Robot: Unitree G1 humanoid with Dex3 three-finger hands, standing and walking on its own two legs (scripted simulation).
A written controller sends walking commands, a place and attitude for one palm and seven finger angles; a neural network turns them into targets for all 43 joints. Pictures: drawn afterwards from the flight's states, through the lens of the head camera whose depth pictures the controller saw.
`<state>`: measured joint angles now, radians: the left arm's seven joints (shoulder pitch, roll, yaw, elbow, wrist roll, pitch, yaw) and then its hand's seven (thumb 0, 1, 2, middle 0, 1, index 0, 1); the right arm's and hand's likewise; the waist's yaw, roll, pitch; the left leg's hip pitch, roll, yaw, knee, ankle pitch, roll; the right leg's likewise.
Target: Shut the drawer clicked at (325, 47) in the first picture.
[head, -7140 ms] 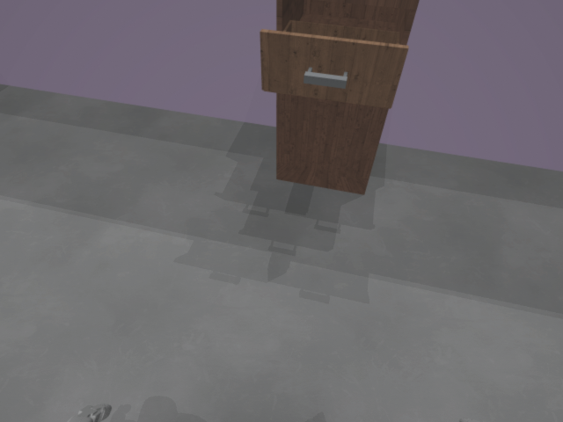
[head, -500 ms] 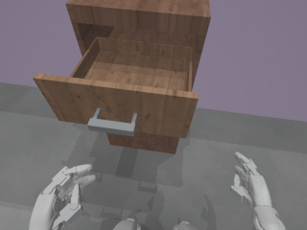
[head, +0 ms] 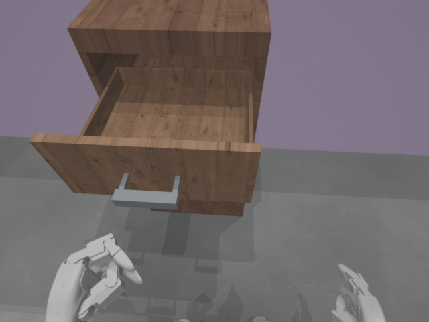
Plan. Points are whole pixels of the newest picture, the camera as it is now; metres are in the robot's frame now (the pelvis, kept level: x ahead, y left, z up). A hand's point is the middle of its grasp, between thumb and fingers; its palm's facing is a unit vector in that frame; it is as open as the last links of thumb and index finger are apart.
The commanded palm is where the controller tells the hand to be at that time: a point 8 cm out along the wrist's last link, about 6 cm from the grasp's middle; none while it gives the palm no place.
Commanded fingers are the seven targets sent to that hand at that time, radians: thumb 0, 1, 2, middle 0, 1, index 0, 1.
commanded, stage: raise the hand and make a fist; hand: left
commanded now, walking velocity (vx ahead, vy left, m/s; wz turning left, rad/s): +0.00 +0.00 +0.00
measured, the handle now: (149, 189) +0.35 +0.15 +0.04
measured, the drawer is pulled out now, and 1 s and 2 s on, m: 0.29 0.29 0.29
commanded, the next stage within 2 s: bring the fist close to the handle in 0.90 s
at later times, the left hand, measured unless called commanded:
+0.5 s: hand (111, 276) +0.17 +0.14 +0.13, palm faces -0.02 -1.00 -0.02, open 3.2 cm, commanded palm +0.13 +0.19 +0.14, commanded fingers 0.00 0.90 0.90 -1.40 -1.60 -1.40 -1.60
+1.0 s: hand (126, 272) +0.18 +0.12 +0.13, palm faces -0.02 -1.00 -0.04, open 3.3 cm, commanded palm +0.14 +0.18 +0.14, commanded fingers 0.00 0.90 0.90 -1.40 -1.60 -1.40 -1.60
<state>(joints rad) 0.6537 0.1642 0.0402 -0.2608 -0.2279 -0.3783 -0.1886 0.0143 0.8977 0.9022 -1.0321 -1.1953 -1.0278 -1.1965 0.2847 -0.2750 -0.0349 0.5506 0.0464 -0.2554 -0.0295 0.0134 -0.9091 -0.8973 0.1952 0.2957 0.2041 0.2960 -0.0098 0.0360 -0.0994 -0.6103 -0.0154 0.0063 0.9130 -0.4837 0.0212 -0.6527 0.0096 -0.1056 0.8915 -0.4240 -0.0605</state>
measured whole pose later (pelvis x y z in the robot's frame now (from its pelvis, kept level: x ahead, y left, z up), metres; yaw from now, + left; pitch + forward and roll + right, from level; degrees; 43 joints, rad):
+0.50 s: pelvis +0.01 +0.03 +0.01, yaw +0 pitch +6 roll -1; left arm 0.71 0.14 -0.10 -0.56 -0.14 -0.17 -0.08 0.01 0.90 0.90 -1.39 -1.59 -1.39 -1.59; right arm 0.25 -0.20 0.07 0.44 0.05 -0.19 0.01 0.01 -0.91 -0.90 0.20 0.30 0.21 0.30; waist 0.04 0.07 -0.11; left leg -0.48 -0.03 0.01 0.87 -0.49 0.05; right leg -0.52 -0.01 -0.10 0.83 -0.42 -0.03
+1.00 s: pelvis +0.01 +0.01 +0.01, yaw +0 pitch +5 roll -1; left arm 0.70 0.15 -0.09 -0.52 -0.14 -0.16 -0.07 0.01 0.90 0.90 -1.41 -1.60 -1.40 -1.60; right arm 0.27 -0.24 0.04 0.47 0.05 -0.21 0.00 0.01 -0.91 -0.90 0.20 0.30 0.20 0.30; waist 0.02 0.06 -0.10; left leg -0.45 -0.02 0.01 0.83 -0.47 0.03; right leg -0.49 0.01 -0.10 0.80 -0.41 -0.05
